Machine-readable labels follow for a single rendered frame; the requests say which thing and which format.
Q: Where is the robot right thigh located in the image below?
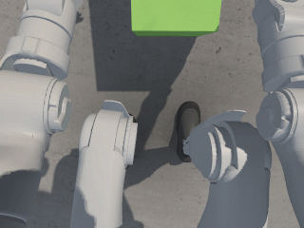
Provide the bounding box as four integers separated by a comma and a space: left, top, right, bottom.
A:
197, 121, 271, 228

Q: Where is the right robot upper arm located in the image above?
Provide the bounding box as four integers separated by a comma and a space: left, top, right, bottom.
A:
256, 87, 304, 228

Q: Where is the robot right shin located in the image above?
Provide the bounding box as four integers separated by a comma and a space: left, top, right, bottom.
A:
182, 110, 273, 171

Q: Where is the carton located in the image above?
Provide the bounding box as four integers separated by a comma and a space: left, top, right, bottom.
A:
131, 0, 222, 37

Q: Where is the left robot upper arm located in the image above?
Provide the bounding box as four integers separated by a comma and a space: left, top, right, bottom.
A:
0, 69, 72, 228

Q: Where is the robot right forearm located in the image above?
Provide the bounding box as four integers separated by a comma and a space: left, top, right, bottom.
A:
252, 0, 304, 94

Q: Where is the robot left forearm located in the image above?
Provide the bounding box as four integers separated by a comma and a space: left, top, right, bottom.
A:
0, 0, 84, 80

